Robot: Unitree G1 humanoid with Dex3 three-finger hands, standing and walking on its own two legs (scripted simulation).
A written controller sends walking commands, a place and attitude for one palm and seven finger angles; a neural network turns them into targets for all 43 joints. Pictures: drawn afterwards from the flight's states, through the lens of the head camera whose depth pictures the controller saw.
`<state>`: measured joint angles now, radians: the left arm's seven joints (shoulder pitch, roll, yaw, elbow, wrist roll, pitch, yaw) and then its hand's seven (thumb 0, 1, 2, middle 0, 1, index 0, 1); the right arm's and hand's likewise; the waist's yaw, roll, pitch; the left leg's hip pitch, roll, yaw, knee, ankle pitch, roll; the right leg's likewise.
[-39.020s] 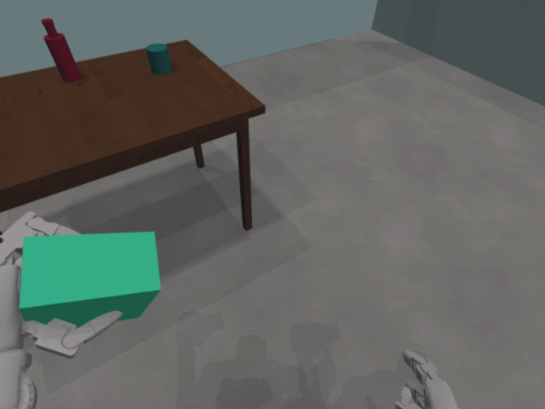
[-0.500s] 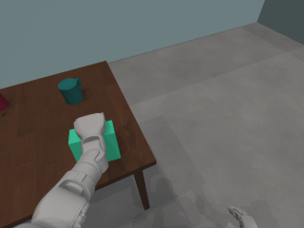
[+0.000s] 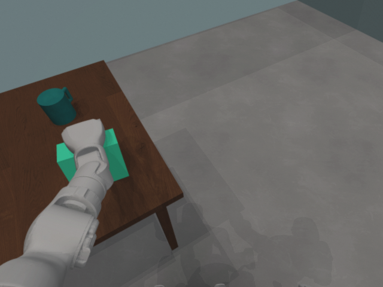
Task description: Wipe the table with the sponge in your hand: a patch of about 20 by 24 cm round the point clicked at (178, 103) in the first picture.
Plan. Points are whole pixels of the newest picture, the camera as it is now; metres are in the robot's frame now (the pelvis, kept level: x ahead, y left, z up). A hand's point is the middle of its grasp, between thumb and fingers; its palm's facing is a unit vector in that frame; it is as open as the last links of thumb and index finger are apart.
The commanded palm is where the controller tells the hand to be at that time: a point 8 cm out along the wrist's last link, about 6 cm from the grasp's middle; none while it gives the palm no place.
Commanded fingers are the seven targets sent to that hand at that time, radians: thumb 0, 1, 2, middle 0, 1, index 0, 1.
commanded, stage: wipe forward along the third lane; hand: left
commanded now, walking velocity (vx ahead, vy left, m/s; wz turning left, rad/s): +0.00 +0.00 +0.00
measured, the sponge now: (97, 166) +0.42 +0.23 -0.04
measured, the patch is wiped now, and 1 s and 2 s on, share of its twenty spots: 0.95 1.00 1.00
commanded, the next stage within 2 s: wipe back along the third lane in 0.54 s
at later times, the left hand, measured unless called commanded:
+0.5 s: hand (84, 135) +0.48 +0.26 +0.02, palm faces -0.13 -0.02 -0.99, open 10.6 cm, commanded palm +0.47 +0.26 +0.05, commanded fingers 0.00 0.10 1.30 -1.20 -1.60 -1.20 -1.60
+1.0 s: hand (81, 134) +0.49 +0.27 +0.01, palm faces -0.06 -0.01 -1.00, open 10.6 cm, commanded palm +0.45 +0.24 +0.04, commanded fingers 0.00 0.10 1.30 -1.20 -1.60 -1.20 -1.60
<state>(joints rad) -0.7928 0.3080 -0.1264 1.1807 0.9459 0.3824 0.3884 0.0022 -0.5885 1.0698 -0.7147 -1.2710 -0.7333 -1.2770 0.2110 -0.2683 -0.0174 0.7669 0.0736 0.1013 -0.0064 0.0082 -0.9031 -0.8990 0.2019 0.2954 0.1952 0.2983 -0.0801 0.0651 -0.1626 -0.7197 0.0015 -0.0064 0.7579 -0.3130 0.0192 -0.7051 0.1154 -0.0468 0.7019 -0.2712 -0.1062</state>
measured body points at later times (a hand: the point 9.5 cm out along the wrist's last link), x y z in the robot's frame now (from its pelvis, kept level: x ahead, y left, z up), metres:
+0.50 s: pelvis +0.01 +0.03 +0.00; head +0.10 +0.03 +0.44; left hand +0.48 +0.26 +0.07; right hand +0.08 -0.24 -0.13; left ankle +0.03 +0.12 -0.71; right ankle +0.03 -0.05 -0.71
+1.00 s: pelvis +0.03 +0.06 +0.00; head +0.11 +0.07 +0.45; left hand +0.48 +0.27 +0.06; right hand +0.09 -0.19 -0.13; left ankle +0.03 +0.12 -0.71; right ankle +0.03 -0.05 -0.71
